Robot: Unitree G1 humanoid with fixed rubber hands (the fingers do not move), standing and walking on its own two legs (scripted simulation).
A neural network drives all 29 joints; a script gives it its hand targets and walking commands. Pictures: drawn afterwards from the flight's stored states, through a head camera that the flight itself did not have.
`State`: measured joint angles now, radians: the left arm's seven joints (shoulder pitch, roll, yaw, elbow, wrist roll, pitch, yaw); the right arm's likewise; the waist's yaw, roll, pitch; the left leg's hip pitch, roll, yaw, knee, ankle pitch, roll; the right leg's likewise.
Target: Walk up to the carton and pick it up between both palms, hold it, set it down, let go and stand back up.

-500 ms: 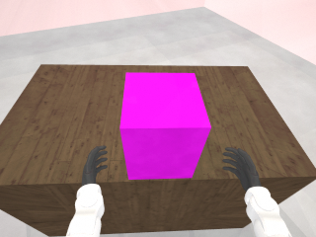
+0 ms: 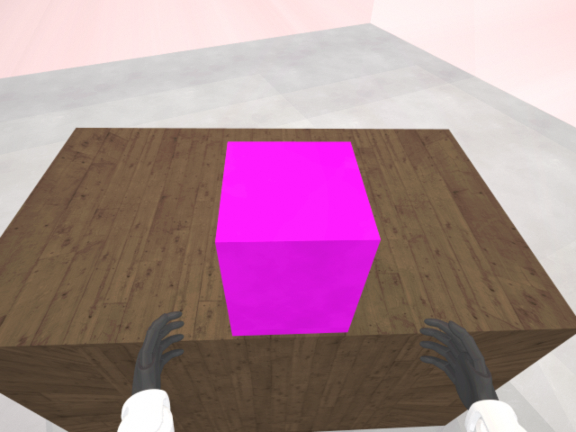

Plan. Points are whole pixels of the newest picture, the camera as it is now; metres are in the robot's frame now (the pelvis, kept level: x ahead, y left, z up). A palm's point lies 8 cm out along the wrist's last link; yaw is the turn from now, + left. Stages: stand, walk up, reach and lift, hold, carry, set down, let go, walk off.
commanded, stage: set down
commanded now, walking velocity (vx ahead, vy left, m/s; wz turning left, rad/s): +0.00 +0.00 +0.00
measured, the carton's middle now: (290, 241) +0.40 +0.00 +0.03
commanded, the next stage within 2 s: let go in 1.60 s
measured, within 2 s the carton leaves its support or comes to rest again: neither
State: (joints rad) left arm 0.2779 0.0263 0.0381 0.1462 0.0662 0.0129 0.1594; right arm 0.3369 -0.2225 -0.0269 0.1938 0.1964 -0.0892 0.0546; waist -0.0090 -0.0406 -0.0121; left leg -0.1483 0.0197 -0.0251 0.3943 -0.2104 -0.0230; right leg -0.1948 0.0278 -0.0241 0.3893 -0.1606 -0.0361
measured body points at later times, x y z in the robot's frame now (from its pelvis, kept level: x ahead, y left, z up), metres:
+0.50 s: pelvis +0.02 +0.00 +0.00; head +0.04 +0.02 +0.45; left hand +0.22 +0.20 -0.03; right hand +0.20 -0.23 -0.01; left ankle +0.00 +0.14 -0.74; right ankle +0.03 -0.09 -0.74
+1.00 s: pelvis +0.01 +0.00 +0.00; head +0.02 +0.02 +0.45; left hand +0.22 +0.21 -0.03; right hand +0.18 -0.23 -0.04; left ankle +0.00 +0.14 -0.74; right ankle +0.03 -0.09 -0.74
